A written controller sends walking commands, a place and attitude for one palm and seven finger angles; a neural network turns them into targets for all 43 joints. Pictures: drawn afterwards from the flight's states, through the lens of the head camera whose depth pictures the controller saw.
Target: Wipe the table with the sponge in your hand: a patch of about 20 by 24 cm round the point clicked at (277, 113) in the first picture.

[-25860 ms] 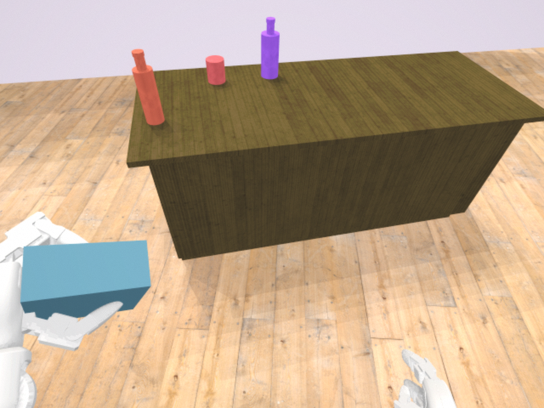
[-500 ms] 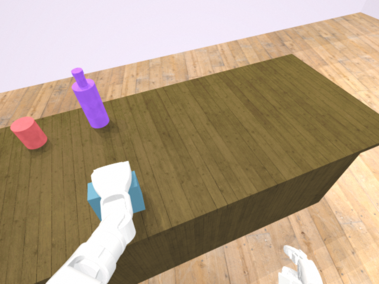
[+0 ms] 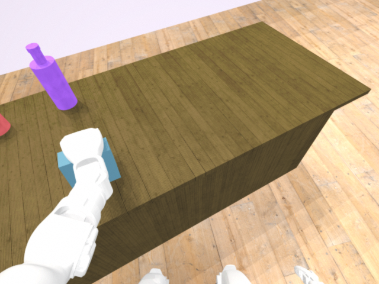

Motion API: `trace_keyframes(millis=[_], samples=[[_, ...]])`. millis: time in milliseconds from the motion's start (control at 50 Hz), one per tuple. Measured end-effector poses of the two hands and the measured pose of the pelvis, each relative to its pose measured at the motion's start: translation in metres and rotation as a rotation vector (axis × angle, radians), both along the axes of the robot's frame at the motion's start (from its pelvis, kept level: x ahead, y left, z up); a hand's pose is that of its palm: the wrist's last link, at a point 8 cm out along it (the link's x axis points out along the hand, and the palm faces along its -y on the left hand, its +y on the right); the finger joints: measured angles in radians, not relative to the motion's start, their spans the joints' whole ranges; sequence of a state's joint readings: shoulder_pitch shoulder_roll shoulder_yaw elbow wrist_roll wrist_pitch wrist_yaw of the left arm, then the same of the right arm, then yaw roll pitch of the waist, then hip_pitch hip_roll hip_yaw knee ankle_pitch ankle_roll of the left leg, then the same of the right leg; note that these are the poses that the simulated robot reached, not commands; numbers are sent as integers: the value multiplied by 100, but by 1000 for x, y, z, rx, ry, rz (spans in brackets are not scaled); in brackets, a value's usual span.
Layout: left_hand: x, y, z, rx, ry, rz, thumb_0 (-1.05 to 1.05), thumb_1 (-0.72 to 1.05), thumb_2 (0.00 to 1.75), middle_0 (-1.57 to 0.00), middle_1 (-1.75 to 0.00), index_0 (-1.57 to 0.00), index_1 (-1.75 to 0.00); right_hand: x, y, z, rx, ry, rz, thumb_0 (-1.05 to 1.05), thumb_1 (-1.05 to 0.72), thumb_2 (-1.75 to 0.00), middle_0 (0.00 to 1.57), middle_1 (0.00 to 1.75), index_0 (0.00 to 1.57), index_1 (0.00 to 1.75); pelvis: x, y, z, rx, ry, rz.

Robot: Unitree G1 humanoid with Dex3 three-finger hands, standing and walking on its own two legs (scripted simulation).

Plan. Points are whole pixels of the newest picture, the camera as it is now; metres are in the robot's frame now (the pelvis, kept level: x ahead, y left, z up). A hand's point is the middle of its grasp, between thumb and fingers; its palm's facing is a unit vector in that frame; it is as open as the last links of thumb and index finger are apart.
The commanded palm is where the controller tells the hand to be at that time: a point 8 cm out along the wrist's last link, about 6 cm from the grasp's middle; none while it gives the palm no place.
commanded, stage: wipe forward along the third lane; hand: left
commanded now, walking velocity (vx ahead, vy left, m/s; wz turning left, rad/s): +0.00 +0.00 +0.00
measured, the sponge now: (93, 170) +0.39 +0.26 -0.03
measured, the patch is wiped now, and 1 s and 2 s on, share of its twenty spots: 0.80 0.90 0.90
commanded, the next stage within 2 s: bring the hand home and regain balance in 0.76 s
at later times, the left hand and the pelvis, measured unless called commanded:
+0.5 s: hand (87, 146) +0.44 +0.27 +0.01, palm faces -0.10 +0.05 -0.99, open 9.5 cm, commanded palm +0.45 +0.28 +0.03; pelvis -0.04 -0.01 -0.03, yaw -2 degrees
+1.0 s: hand (86, 120) +0.44 +0.24 +0.11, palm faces +0.23 -0.72 -0.65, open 9.7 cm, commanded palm +0.38 +0.26 +0.11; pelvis -0.06 +0.01 -0.01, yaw -7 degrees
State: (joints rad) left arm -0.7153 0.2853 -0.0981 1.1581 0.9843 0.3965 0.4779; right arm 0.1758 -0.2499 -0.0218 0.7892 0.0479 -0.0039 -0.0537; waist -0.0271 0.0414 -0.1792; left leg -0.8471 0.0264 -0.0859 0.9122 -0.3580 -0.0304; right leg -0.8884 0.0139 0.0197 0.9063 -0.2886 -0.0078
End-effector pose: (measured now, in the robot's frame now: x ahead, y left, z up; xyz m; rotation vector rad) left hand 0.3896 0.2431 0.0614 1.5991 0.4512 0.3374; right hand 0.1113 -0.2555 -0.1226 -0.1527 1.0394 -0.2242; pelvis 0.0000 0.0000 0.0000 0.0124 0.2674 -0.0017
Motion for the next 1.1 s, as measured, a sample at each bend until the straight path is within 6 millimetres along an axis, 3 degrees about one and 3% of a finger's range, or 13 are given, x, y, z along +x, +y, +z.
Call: trace_keyframes(millis=[220,440,880,940,1000,1040,1100], samples=[[16,6,2,9,-1,30,1,-58,119,-85,-136,-86,-139,-59,-20,-11,-37,27,-55,1,-91,-90,20,30,20,30,-23,-8,-15,2,40,-20],[32,13,3,14,11,32,1,-57,119,-83,-137,-85,-141,-103,-27,-19,-57,55,-87,1,-91,-90,20,30,20,30,-40,-12,-29,-1,75,-38],[50,26,3,4,7,16,1,-55,118,-82,-139,-83,-143,-157,-20,-33,-82,110,-119,1,-90,-90,21,30,20,30,-66,-6,-48,-8,109,-63],[41,34,39,-528,-285,11,0,-55,116,-76,-139,-80,-140,-155,-13,-20,-39,69,-167,1,-91,-90,20,30,20,30,-70,-1,-34,-7,-22,-94],[16,25,80,-847,-406,-120,0,-53,112,-76,-140,-79,-140,-140,0,2,-12,16,-174,1,-91,-90,20,30,20,30,-61,7,-8,-15,-120,-117],[0,22,92,-1002,-409,-142,0,-52,111,-76,-140,-79,-140,-126,7,16,-14,-12,-152,1,-91,-90,20,30,20,30,-52,12,9,-12,-168,-142],[-11,22,89,-1177,-372,-93,0,-51,111,-76,-140,-80,-140,-105,12,36,-54,-64,-117,1,-91,-90,21,30,20,30,-40,20,22,-22,-217,-173]])
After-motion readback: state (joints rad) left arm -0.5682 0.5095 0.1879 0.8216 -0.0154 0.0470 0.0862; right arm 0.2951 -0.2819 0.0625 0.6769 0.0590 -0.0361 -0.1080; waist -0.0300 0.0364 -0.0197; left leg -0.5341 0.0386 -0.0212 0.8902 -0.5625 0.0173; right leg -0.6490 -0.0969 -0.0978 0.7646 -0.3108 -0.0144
